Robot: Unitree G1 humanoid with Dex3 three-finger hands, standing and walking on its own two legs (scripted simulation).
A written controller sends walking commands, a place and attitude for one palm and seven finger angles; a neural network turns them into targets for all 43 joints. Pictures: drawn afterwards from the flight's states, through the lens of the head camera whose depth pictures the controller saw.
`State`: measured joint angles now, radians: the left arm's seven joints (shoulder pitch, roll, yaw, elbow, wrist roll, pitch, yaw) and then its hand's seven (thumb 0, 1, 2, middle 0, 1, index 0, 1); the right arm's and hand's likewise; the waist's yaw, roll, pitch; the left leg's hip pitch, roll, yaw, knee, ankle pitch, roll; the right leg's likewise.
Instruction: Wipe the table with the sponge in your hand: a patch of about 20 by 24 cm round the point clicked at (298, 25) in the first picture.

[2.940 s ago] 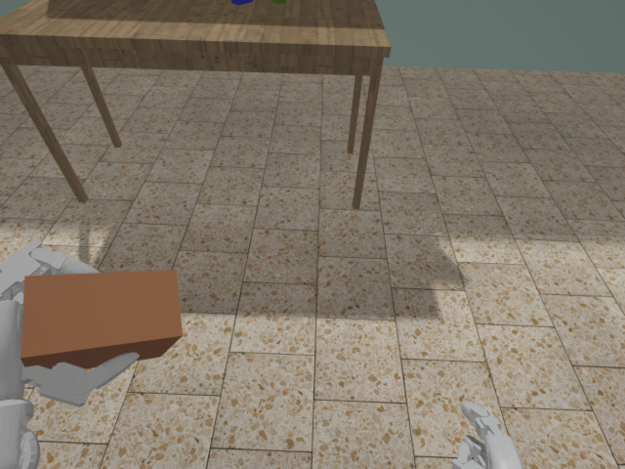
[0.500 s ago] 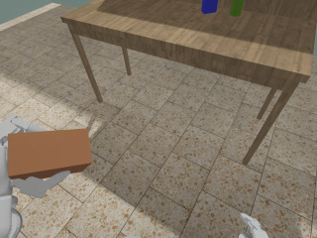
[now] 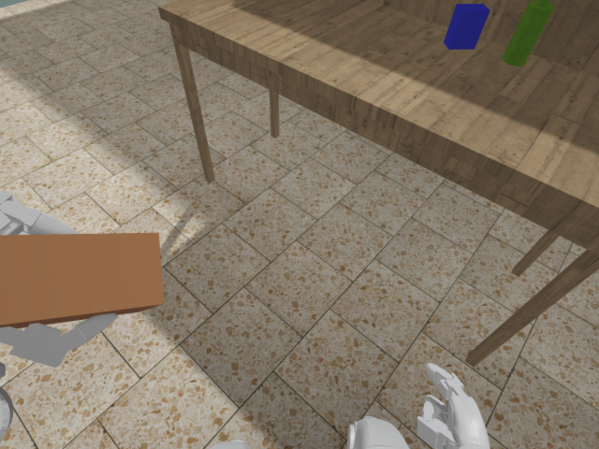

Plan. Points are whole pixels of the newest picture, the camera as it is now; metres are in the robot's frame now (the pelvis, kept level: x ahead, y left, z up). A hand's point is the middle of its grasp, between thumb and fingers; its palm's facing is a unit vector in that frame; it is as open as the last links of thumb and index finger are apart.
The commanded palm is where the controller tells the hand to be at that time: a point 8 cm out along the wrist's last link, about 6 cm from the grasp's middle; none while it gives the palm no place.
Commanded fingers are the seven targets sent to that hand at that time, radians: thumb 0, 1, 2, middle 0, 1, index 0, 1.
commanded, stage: walk to a spot facing it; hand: left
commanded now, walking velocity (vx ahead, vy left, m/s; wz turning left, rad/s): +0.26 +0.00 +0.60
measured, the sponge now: (103, 279) +0.24 +0.20 +0.17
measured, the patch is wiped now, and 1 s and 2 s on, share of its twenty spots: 0.00 0.00 0.00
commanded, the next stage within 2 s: none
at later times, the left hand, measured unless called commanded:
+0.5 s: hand (58, 308) +0.20 +0.21 +0.20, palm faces +0.60 -0.68 -0.41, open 10.3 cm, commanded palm +0.12 +0.25 +0.19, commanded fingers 0.00 0.10 1.30 -1.20 -1.60 -1.20 -1.60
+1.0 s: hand out of the picture +0.08 +0.21 +0.19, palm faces +0.82 -0.35 -0.45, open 10.3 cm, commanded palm +0.03 +0.21 +0.19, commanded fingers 0.00 0.10 1.30 -1.20 -1.60 -1.20 -1.60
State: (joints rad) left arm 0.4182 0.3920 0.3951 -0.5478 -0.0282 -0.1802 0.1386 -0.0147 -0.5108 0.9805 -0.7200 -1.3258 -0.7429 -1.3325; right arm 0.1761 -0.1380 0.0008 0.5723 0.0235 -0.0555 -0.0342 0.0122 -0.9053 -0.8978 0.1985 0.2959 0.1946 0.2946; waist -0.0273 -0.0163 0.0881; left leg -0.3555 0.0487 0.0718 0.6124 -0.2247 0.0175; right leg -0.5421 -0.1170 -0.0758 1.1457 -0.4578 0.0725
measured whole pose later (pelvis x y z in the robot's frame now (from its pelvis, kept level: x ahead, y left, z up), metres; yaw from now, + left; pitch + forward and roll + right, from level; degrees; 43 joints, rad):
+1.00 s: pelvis +0.06 -0.11 +0.00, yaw +36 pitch -1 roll +0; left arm 0.43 0.37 0.37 -0.47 -0.03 -0.14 0.13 -0.01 -0.51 0.98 -0.71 -1.33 -0.74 -1.34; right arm 0.23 -0.17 0.03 0.63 0.02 -0.07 -0.05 0.01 -0.90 -0.90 0.21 0.30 0.20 0.30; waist 0.04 0.06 0.00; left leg -0.45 0.01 -0.07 0.75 -0.40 0.00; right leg -0.26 -0.03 -0.16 0.59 -0.32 0.00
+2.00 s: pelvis +0.13 -0.06 +0.00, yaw +62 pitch -3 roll +0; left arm 0.37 0.29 0.29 -0.40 -0.02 -0.16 0.14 -0.01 -0.51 0.98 -0.70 -1.34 -0.73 -1.35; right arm 0.18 -0.24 0.00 0.68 0.01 -0.05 -0.06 0.01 -0.90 -0.90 0.20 0.30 0.20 0.30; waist 0.02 0.06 0.07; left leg -0.46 0.04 0.02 1.16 -0.42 -0.01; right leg -0.27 -0.08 -0.22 0.62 -0.30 -0.04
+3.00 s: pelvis +0.23 -0.03 +0.01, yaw +53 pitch +1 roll +4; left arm 0.54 0.44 0.41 -0.62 -0.06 -0.22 0.14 -0.01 -0.51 0.98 -0.70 -1.35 -0.72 -1.35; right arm 0.12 -0.27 -0.05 0.56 0.01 0.00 -0.03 0.01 -0.91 -0.90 0.20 0.30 0.19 0.29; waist -0.03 -0.02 0.13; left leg -0.51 0.04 0.01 1.18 -0.40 -0.10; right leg -0.38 0.09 -0.03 0.51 -0.15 -0.15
